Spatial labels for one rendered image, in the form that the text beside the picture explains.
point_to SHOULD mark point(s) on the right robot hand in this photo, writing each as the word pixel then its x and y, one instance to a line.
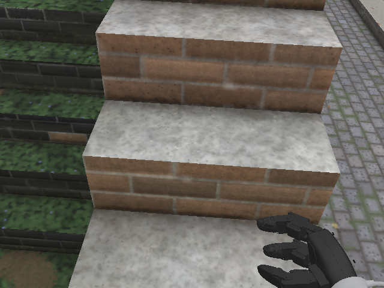
pixel 324 257

